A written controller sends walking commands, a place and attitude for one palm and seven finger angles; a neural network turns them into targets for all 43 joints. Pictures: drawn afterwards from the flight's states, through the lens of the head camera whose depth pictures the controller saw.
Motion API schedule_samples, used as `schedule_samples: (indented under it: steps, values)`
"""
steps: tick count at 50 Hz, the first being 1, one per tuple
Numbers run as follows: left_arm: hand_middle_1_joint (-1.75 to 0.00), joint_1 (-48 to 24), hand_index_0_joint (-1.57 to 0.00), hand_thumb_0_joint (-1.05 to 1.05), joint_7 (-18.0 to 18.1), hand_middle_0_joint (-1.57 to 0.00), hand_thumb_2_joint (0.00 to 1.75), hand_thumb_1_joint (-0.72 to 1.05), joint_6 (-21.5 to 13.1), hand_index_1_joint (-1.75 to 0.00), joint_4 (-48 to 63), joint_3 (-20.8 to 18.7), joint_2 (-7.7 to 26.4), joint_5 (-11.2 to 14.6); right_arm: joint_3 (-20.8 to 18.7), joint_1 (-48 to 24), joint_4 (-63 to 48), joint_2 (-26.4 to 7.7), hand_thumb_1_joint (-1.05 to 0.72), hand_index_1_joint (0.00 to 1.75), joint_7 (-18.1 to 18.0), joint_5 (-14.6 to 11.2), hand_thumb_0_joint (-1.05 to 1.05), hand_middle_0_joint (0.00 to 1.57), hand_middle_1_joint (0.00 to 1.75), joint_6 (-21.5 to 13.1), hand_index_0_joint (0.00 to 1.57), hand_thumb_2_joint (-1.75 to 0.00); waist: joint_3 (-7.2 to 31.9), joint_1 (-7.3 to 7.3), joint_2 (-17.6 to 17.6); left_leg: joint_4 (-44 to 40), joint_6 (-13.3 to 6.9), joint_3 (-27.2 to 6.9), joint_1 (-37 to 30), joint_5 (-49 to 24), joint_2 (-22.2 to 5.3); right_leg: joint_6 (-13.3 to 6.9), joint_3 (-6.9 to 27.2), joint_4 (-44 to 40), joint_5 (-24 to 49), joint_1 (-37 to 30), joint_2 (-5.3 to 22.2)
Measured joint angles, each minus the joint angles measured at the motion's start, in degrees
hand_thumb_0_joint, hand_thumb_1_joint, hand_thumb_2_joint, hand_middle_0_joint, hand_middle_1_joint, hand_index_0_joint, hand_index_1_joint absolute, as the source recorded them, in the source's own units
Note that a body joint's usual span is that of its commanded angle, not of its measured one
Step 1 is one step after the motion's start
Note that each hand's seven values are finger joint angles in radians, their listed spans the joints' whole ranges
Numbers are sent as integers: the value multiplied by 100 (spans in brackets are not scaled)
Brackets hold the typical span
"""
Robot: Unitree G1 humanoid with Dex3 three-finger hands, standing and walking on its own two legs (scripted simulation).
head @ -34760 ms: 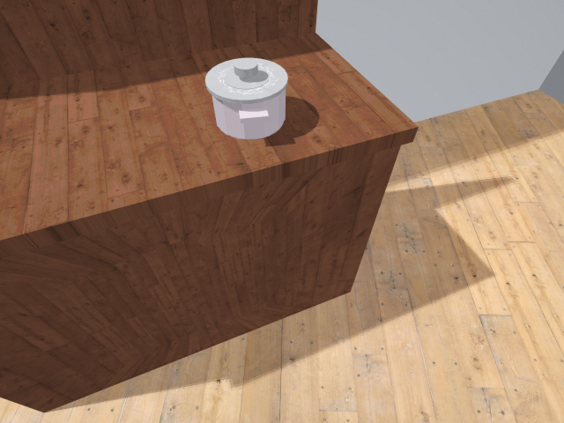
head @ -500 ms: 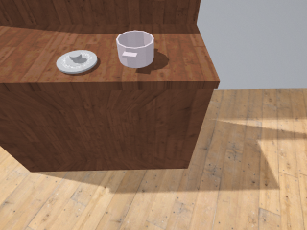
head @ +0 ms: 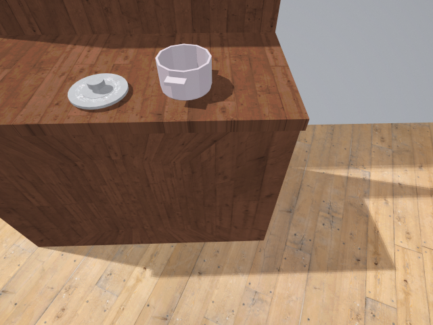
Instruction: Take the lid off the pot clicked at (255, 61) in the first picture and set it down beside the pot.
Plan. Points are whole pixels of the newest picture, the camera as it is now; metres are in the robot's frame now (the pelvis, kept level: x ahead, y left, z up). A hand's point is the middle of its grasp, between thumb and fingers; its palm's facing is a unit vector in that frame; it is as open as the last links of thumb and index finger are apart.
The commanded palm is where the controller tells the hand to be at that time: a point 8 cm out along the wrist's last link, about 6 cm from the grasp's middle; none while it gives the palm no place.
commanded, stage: let the arm hang, fingers relaxed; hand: left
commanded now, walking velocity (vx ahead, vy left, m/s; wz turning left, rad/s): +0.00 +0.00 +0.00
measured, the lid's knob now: (95, 82) +0.67 +0.35 +0.07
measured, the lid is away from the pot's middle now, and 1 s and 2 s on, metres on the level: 0.24 0.24 0.24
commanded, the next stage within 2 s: look to check the result in 0.04 s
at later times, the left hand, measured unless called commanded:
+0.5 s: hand out of the picture +0.01 +0.17 -0.17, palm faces +0.03 -0.98 -0.21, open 7.3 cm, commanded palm none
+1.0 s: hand out of the picture +0.00 +0.16 -0.17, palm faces +0.03 -0.98 -0.20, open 7.3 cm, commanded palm none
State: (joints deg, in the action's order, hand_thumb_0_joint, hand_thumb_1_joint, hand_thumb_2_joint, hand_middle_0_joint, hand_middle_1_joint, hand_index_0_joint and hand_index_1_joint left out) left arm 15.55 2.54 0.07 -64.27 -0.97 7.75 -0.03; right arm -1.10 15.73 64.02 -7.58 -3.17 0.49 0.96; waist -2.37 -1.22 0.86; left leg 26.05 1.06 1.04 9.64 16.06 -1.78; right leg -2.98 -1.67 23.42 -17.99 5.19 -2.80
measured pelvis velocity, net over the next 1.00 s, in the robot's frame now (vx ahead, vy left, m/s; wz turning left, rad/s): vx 0.01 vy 0.00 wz -0.01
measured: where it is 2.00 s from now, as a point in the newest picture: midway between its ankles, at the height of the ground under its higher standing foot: outside the picture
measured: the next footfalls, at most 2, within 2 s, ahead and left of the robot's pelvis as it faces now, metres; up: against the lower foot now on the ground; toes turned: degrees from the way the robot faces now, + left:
none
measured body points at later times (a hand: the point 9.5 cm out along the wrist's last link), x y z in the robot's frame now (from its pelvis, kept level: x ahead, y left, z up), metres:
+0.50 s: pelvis +0.01 +0.00 +0.00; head +0.02 -0.01 +0.45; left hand +0.01 +0.22 -0.16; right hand -0.01 -0.21 -0.17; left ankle -0.02 +0.13 -0.74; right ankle -0.06 -0.08 -0.74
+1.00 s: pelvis +0.01 +0.00 +0.00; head +0.02 -0.01 +0.45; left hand +0.00 +0.22 -0.16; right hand -0.02 -0.21 -0.17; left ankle -0.02 +0.13 -0.74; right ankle -0.06 -0.08 -0.74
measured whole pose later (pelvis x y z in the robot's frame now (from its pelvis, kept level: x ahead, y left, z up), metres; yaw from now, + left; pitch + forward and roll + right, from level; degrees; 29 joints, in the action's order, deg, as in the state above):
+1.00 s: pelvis +0.01 +0.00 +0.00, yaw -1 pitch -1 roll +0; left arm 16.7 2.6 -0.1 -64.8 -0.7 7.2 0.1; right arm -0.9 17.4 64.8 -7.0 -3.5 0.5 0.9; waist -2.0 -1.4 0.9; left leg 25.5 1.3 1.6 8.3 16.4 -2.2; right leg -3.2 -1.1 22.8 -18.1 4.1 -3.1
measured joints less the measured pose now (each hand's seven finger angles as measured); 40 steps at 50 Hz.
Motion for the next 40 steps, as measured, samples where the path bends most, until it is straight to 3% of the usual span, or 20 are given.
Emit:
schedule_samples:
  steps: [40]
  values:
    - [-30, 75, -20, 1, 6, -20, 90, 92, -6, -30, -19, 11, -22, 12, 23, 194, 91, 59, -91, 30, -30, 2, 0, 20, 30, -1, 20, -90, 29, -28, 2, -53, 29, 38, -138, 44, -35, -27, 39, -60, -26, -126, -32]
